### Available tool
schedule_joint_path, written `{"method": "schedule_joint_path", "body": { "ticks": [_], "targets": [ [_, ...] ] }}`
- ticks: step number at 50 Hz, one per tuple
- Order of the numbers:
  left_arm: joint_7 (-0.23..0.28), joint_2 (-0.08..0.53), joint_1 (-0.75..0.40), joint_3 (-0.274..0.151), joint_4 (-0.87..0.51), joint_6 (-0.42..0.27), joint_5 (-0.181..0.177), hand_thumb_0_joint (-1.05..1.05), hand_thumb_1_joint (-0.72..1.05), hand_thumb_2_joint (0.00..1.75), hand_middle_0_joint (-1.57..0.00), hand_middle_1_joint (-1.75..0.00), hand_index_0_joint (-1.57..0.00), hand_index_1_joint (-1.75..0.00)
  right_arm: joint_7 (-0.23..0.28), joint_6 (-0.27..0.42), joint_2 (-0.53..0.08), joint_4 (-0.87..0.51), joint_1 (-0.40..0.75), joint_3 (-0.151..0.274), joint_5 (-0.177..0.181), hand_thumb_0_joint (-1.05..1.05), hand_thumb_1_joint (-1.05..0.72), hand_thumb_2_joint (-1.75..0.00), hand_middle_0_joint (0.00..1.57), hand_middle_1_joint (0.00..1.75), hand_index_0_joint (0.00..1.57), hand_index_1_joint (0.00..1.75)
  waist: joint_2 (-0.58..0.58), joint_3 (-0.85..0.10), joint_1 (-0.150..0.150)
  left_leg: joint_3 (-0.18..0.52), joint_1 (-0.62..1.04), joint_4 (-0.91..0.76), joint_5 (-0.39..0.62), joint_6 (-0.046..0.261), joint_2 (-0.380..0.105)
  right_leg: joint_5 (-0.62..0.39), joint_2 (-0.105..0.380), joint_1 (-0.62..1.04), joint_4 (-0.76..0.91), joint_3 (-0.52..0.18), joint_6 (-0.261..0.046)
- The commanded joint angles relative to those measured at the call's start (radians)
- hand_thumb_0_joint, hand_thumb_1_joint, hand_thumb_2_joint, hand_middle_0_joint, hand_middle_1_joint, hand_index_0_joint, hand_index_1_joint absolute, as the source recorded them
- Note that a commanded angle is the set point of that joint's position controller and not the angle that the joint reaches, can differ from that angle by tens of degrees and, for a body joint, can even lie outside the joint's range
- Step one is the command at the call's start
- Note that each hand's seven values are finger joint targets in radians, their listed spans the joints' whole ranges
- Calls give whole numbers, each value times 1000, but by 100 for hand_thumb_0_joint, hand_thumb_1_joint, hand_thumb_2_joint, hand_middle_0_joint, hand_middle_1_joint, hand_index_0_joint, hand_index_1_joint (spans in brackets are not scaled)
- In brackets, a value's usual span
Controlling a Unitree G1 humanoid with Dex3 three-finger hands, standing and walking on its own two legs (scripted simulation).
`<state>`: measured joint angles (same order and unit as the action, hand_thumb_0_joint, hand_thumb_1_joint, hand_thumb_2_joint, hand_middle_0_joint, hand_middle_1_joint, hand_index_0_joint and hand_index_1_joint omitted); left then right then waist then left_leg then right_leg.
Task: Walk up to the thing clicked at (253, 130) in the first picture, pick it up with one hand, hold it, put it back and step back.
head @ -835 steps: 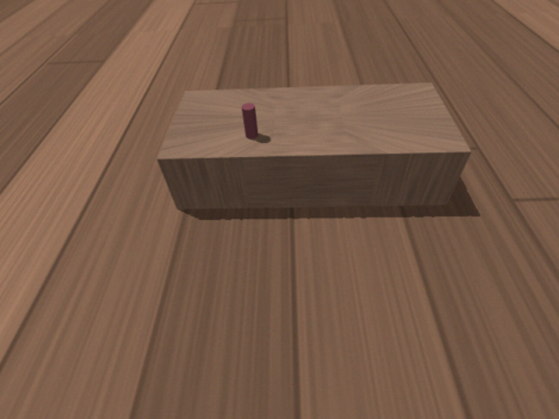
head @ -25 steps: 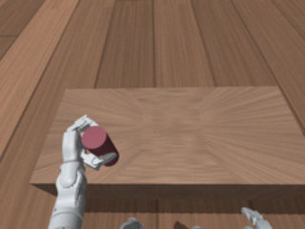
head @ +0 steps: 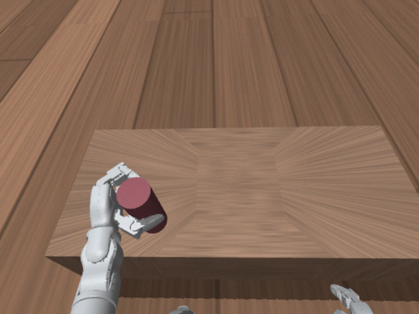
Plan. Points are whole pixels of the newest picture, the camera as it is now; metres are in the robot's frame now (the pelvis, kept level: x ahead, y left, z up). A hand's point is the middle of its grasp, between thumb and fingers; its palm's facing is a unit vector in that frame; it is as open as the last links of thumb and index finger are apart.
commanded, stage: hold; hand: left
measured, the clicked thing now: (145, 208) +0.32 +0.16 +0.03
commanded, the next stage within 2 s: crouch in 1.92 s
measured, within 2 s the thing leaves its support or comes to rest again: neither
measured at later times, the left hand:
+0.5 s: hand (137, 199) +0.32 +0.17 +0.05, palm faces +0.12 -0.99 -0.01, open 9.6 cm
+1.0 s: hand (138, 196) +0.33 +0.17 +0.05, palm faces +0.12 -0.99 +0.00, open 9.6 cm
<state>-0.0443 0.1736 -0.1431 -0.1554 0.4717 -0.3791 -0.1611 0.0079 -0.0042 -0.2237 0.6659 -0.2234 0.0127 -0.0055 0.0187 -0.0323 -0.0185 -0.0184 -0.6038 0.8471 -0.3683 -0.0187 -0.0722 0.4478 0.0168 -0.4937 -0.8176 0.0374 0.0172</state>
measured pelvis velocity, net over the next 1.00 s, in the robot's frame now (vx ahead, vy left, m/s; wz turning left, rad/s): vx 0.00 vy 0.00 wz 0.00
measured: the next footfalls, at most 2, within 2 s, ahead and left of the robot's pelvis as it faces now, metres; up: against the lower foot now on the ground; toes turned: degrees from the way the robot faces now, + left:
none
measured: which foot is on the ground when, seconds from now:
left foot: down 0.00-1.00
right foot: down 0.00-1.00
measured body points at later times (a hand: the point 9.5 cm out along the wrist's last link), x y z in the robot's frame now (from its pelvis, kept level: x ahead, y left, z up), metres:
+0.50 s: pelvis +0.00 +0.00 +0.00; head +0.04 +0.00 +0.45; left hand +0.31 +0.22 +0.05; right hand +0.12 -0.25 -0.11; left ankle +0.03 +0.13 -0.70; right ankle -0.02 -0.13 -0.70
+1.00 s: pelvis +0.00 +0.00 +0.00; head +0.04 +0.00 +0.45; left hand +0.32 +0.22 +0.05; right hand +0.12 -0.25 -0.11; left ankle +0.03 +0.13 -0.70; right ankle -0.02 -0.13 -0.70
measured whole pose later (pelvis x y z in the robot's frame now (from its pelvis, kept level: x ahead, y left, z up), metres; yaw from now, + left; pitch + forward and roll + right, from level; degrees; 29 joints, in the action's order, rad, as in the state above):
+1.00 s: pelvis +0.00 +0.00 +0.00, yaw +0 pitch +6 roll -1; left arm -0.05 0.18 -0.16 -0.16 0.49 -0.39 -0.17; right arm 0.01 0.00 -0.23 0.68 -0.23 0.02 0.00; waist 0.02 -0.02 -0.02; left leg -0.02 -0.56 0.80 -0.35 -0.02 -0.07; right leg 0.43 0.02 -0.46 -0.79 0.04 0.01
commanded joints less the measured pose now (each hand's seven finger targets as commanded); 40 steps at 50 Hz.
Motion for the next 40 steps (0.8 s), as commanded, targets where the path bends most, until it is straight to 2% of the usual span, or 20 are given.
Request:
{"method": "schedule_joint_path", "body": {
  "ticks": [1, 2, 3, 4, 6, 7, 12, 16, 18, 20, 22, 24, 29, 31, 33, 35, 37, 38, 39, 40],
  "targets": [
    [5, 110, -295, -20, -271, -90, -21, 0, 5, 132, -135, -154, -138, -154, 16, 37, -133, -120, 21, 43, 6, 0, -92, -90, 20, 30, 20, 30, 7, -293, -14, 14, 264, -117, 219, 22, 36, -290, -36, 29, 126, 3, -18],
    [3, 110, -252, -37, -239, -83, -27, 0, 6, 131, -135, -153, -137, -153, 17, 40, -139, -124, 29, 45, 8, 0, -92, -90, 20, 30, 20, 30, -11, -296, -4, 11, 260, -118, 232, 25, 37, -307, -35, 49, 132, 1, -16],
    [7, 135, -307, -39, -307, -86, -24, 0, 7, 132, -135, -154, -138, -154, 19, 42, -135, -117, 25, 44, 7, 0, -92, -90, 20, 30, 20, 30, 9, -301, -4, 8, 259, -114, 240, 26, 39, -327, -31, 49, 134, -6, -14],
    [7, 113, -309, -11, -297, -83, -20, 0, 3, 132, -135, -154, -137, -154, 19, 42, -129, -119, 22, 41, 6, 0, -92, -91, 20, 30, 20, 30, -7, -301, -16, 7, 260, -112, 244, 28, 41, -336, -31, 54, 136, -5, -11],
    [9, 121, -289, -35, -256, -80, -20, 0, 4, 132, -135, -155, -138, -154, 19, 45, -134, -117, 32, 42, 8, 0, -92, -90, 20, 30, 20, 30, -1, -245, -7, 6, 239, -127, 206, 26, 40, -293, -30, 32, 141, -3, -15],
    [7, 113, -308, -21, -250, -82, -17, 0, 4, 132, -134, -154, -137, -154, 17, 46, -135, -122, 34, 43, 8, 0, -92, -90, 20, 30, 20, 30, 3, -268, -12, 9, 255, -129, 202, 24, 38, -282, -32, 28, 140, -2, -17],
    [10, 162, -337, -64, -297, -97, -16, 0, 9, 134, -135, -155, -138, -155, 14, 45, -131, -118, 30, 41, 8, 0, -92, -90, 20, 30, 20, 30, 23, -278, 10, 10, 257, -135, 211, 19, 39, -285, -31, 50, 137, 0, -20],
    [-6, 96, -292, -17, -232, -89, -28, 0, 6, 135, -135, -156, -138, -156, 16, 45, -131, -115, 22, 40, 8, 0, -93, -91, 20, 30, 20, 30, -13, -270, -17, 8, 259, -124, 243, 27, 40, -328, -31, 52, 140, -4, -13],
    [-5, 140, -282, -52, -234, -91, -23, 0, 7, 135, -136, -155, -138, -155, 14, 46, -139, -108, 23, 47, 10, 0, -92, -91, 20, 30, 20, 30, 11, -278, 3, 8, 262, -127, 239, 23, 40, -313, -30, 48, 139, -3, -17],
    [-13, 100, -305, -1, -243, -93, -20, 0, 7, 134, -135, -154, -137, -154, 14, 47, -135, -123, 29, 43, 8, 0, -92, -91, 20, 30, 20, 30, -3, -273, -17, 7, 266, -131, 220, 24, 40, -301, -31, 51, 143, -3, -15],
    [-3, 163, -347, -57, -302, -101, -21, 0, 9, 134, -135, -154, -138, -154, 15, 47, -135, -112, 25, 46, 9, 0, -92, -91, 20, 30, 20, 30, 34, -293, -1, 3, 273, -131, 207, 21, 43, -291, -26, 47, 149, -10, -17],
    [-3, 127, -303, -36, -275, -96, -27, 0, 9, 133, -135, -153, -137, -153, 16, 47, -128, -118, 24, 39, 11, 0, -92, -91, 20, 30, 20, 30, -15, -270, -1, 6, 249, -140, 185, 23, 44, -276, -28, 68, 155, -5, -15],
    [0, 150, -302, -56, -251, -92, -24, 0, 6, 133, -134, -153, -136, -153, 21, 45, -135, -110, 24, 43, 13, 0, -93, -91, 20, 30, 20, 30, -2, -288, 1, 6, 268, -136, 213, 26, 43, -299, -27, 59, 155, -8, -14],
    [-9, 114, -294, -21, -256, -93, -27, 0, 7, 134, -133, -152, -135, -152, 18, 47, -132, -112, 14, 41, 10, 0, -92, -91, 20, 30, 20, 30, 3, -301, -4, 9, 280, -132, 233, 25, 41, -312, -29, 60, 145, -5, -16],
    [-5, 143, -329, -42, -290, -95, -28, 0, 8, 132, -133, -152, -136, -152, 21, 47, -134, -105, 14, 43, 10, 0, -92, -91, 20, 30, 20, 30, 4, -298, -5, 9, 284, -130, 246, 25, 42, -327, -28, 63, 149, -4, -14],
    [-5, 121, -303, -29, -240, -85, -29, 0, 7, 133, -134, -152, -136, -153, 22, 49, -134, -107, 20, 41, 14, 0, -93, -91, 20, 30, 20, 30, -18, -251, -12, 4, 262, -135, 227, 28, 44, -322, -25, 61, 158, -8, -10],
    [0, 165, -340, -61, -277, -92, -26, 0, 6, 133, -134, -153, -136, -153, 23, 48, -134, -101, 21, 44, 13, 0, -92, -91, 20, 30, 20, 30, 0, -285, -2, 1, 269, -128, 246, 31, 45, -344, -21, 71, 158, -15, -9],
    [-2, 156, -318, -59, -230, -90, -23, 0, 4, 133, -135, -152, -136, -153, 24, 48, -137, -95, 15, 45, 11, 0, -93, -91, 20, 30, 20, 30, -14, -275, -8, 6, 276, -126, 255, 32, 41, -341, -25, 59, 152, -9, -9],
    [-7, 124, -310, -24, -238, -91, -22, 0, 5, 133, -135, -153, -137, -153, 21, 46, -132, -100, 15, 44, 10, 0, -93, -91, 20, 30, 20, 30, 1, -274, -10, 6, 278, -129, 259, 31, 41, -340, -27, 53, 151, -6, -11],
    [-6, 129, -321, -36, -252, -94, -27, 0, 7, 133, -135, -153, -137, -153, 19, 48, -136, -99, 13, 46, 9, 0, -93, -91, 20, 30, 20, 30, 5, -281, -8, 8, 283, -127, 267, 29, 40, -344, -27, 53, 144, -5, -13]
  ]
}}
